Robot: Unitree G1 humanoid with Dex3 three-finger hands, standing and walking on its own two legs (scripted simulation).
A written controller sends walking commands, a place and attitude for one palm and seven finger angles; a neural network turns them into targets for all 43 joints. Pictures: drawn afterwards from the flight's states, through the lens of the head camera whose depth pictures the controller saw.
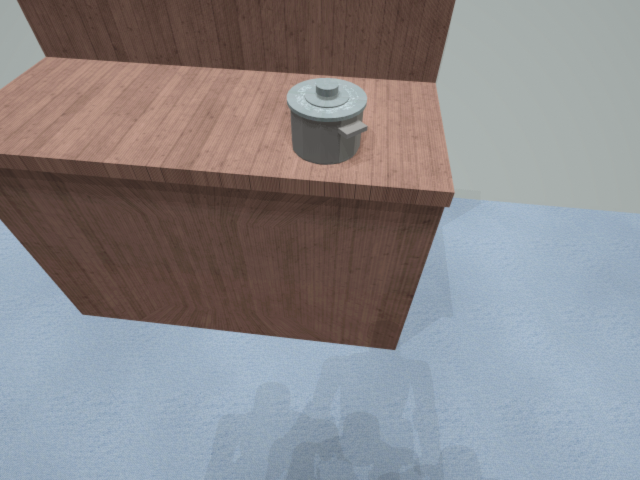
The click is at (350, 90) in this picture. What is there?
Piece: lid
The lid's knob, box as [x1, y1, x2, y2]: [316, 79, 338, 96]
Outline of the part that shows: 316,82 316,92 318,94 323,96 331,96 337,93 338,84 336,81 331,79 322,79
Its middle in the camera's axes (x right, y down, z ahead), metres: +0.01 -0.30 +0.76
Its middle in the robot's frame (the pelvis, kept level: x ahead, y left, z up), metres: +0.79 +0.03 +0.11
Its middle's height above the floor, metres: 0.88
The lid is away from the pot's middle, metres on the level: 0.00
